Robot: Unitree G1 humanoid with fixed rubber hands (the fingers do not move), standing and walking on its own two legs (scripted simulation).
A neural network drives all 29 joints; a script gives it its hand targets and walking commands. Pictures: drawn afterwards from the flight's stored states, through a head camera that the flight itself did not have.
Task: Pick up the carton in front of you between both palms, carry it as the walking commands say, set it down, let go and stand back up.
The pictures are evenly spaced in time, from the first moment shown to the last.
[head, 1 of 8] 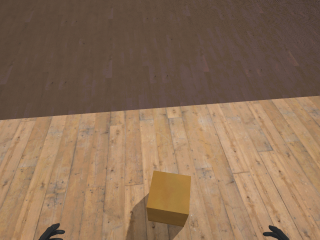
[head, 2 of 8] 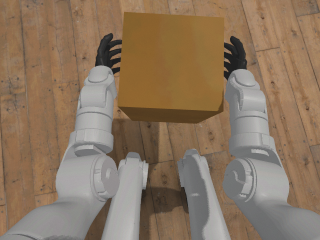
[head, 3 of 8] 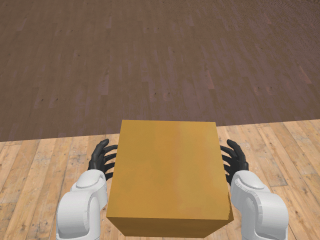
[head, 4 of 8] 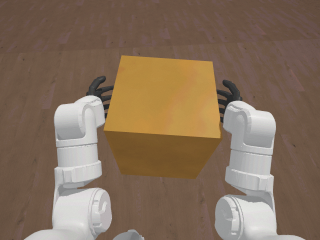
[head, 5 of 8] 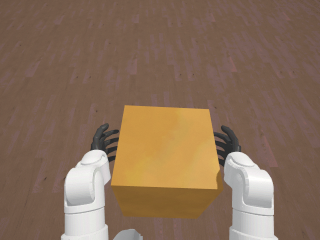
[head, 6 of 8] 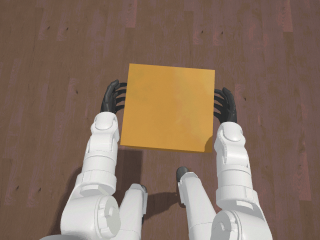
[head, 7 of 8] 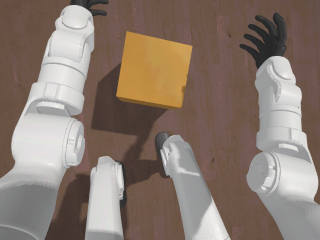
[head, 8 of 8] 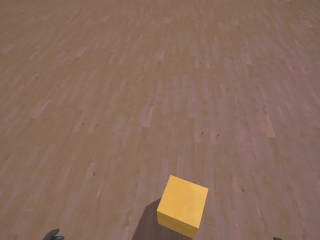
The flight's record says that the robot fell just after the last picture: no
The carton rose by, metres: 1.25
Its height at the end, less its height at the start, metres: +0.52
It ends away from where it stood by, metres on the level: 5.43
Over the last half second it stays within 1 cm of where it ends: yes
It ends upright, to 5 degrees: yes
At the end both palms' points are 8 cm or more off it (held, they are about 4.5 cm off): yes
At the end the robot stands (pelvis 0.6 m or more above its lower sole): yes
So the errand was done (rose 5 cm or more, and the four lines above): yes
